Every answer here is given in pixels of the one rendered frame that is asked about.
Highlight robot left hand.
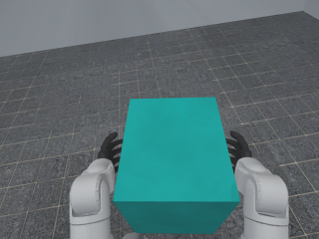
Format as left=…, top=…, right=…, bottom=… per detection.
left=98, top=131, right=124, bottom=172

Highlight robot right hand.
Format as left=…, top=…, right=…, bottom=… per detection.
left=225, top=130, right=252, bottom=173

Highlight right robot forearm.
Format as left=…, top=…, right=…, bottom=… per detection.
left=234, top=157, right=289, bottom=239

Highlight left robot forearm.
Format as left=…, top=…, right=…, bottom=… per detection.
left=69, top=158, right=116, bottom=239

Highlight carton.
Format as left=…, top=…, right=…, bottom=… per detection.
left=113, top=97, right=240, bottom=234

